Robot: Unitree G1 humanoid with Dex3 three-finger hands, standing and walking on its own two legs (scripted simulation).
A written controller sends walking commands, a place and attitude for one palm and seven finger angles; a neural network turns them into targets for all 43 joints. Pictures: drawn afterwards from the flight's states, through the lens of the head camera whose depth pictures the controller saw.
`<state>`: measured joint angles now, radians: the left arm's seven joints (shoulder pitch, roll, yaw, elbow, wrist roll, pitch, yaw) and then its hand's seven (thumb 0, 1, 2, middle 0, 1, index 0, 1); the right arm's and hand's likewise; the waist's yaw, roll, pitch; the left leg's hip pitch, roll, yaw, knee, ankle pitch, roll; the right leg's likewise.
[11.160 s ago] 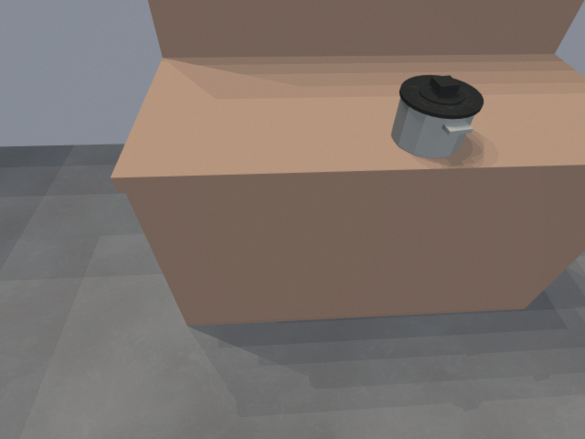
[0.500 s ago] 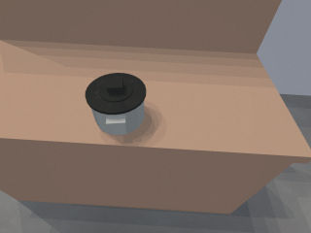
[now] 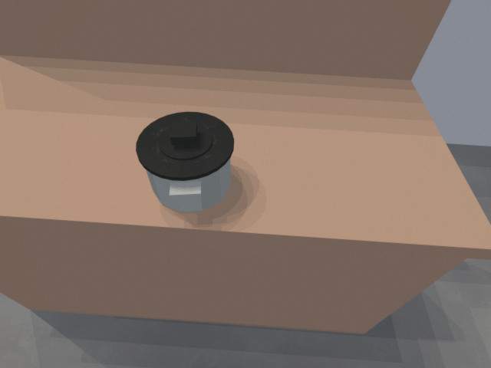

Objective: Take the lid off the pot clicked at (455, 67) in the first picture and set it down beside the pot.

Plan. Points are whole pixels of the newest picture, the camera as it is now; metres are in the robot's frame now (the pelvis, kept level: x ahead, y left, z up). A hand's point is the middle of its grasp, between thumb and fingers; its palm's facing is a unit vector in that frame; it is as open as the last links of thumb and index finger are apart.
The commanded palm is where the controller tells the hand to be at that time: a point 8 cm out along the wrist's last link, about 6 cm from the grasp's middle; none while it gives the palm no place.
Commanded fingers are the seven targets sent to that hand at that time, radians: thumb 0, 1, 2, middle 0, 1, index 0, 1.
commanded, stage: look again from close up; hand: left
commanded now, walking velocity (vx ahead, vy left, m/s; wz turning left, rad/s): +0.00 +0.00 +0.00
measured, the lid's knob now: (184, 132) +0.47 +0.14 +0.13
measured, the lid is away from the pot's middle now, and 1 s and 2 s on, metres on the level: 0.00 0.00 0.00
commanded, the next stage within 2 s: lift the closed hand beside the body in 0.18 s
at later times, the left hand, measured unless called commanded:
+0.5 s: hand out of the picture +0.13 +0.20 -0.07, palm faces +0.18 -0.94 -0.28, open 6.5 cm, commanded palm +0.08 +0.24 -0.03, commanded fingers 0.00 0.90 0.90 -0.73 -0.88 -0.73 -0.88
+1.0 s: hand out of the picture +0.11 +0.24 +0.02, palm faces +0.28 -0.89 -0.36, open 3.1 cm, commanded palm +0.05 +0.28 +0.06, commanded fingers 0.00 0.90 0.90 -1.30 -1.50 -1.30 -1.50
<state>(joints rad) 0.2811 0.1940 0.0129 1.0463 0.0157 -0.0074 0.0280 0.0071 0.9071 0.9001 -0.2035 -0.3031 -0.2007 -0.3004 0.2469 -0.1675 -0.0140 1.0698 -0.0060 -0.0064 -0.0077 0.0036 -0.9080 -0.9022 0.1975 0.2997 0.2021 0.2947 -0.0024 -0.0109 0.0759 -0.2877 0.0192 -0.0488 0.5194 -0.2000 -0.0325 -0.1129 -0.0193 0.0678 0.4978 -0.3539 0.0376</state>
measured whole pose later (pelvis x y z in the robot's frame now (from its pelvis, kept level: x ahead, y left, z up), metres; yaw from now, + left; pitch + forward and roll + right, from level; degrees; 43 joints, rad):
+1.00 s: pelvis -0.02 +0.01 +0.00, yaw +1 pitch -4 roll -1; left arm 0.65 0.26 0.13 -0.17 -0.01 -0.04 0.08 0.02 0.90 0.90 -1.24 -1.44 -1.24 -1.44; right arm 0.22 -0.17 0.04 0.61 0.00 -0.16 -0.11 0.01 -0.90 -0.90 0.20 0.30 0.21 0.30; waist 0.06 0.04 0.03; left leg -0.29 0.01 -0.07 0.53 -0.17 -0.02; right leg -0.10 -0.03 0.04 0.50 -0.33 0.05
